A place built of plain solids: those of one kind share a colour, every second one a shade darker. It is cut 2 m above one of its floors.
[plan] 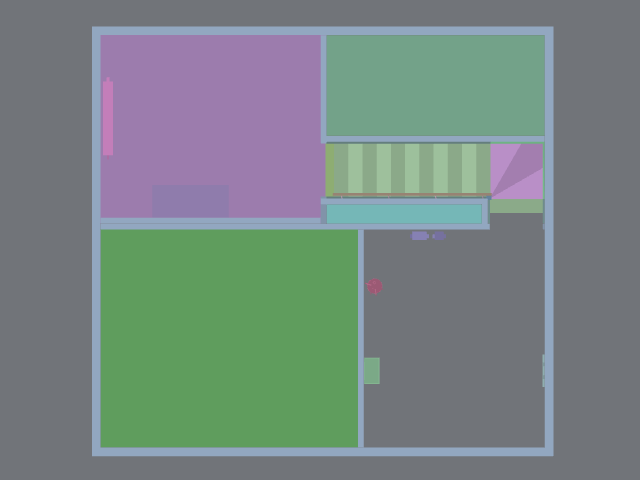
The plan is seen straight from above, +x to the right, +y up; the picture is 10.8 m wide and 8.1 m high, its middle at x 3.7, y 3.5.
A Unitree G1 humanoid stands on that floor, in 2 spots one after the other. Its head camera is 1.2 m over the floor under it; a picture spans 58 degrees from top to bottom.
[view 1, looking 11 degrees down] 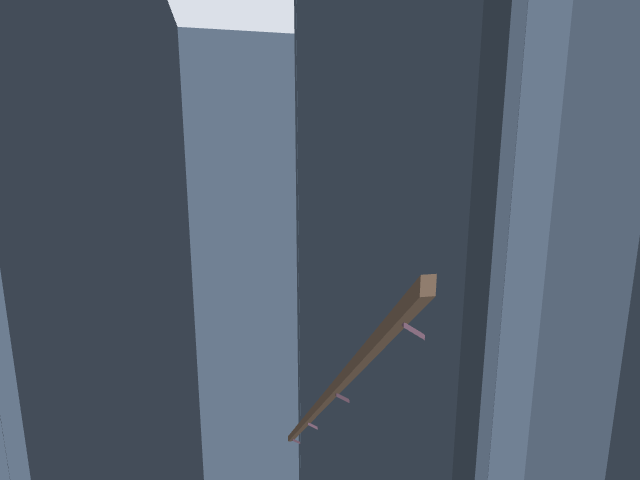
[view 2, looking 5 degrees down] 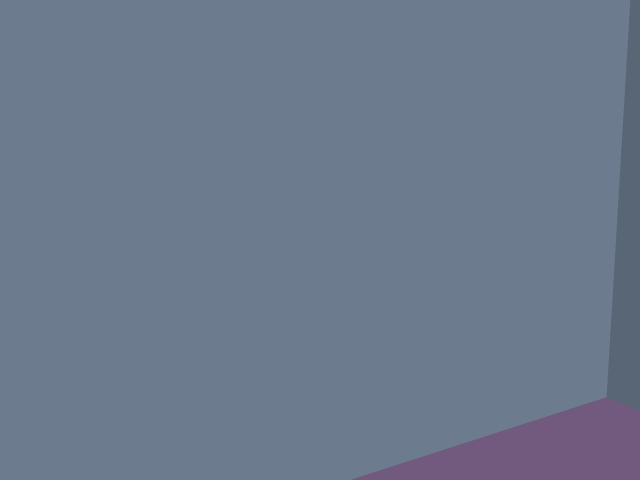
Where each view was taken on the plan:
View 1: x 2.94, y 4.76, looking -12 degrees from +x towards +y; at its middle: wall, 2.75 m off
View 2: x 1.00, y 5.42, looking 64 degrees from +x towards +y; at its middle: wall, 1.72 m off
